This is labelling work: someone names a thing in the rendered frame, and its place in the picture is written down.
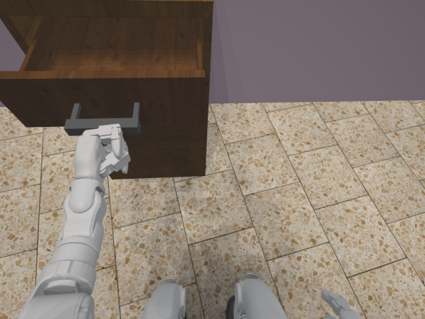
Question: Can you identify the left robot forearm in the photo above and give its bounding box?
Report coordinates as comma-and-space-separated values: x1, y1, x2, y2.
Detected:
17, 178, 107, 319

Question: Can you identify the drawer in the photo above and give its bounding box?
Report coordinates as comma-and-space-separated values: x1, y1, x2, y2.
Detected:
0, 16, 205, 128

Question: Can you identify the cabinet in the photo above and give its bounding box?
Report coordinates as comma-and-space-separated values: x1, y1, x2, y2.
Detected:
0, 0, 213, 179

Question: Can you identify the left robot hand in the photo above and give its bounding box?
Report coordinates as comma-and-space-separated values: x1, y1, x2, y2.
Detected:
74, 124, 131, 184

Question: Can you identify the handle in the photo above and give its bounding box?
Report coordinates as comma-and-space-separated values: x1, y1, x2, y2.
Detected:
64, 102, 141, 136

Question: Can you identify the right robot hand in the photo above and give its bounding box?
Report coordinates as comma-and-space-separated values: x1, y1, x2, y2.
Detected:
321, 289, 361, 319

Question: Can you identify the right robot thigh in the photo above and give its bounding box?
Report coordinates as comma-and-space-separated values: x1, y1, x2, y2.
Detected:
234, 278, 288, 319

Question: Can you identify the left robot thigh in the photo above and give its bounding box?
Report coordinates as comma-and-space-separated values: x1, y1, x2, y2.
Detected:
140, 283, 186, 319

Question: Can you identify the robot thigh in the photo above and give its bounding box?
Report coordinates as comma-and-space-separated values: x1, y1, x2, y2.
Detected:
140, 283, 186, 319
234, 278, 288, 319

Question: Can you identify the robot left upper arm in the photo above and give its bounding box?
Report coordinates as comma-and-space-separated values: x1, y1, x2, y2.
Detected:
21, 292, 94, 319

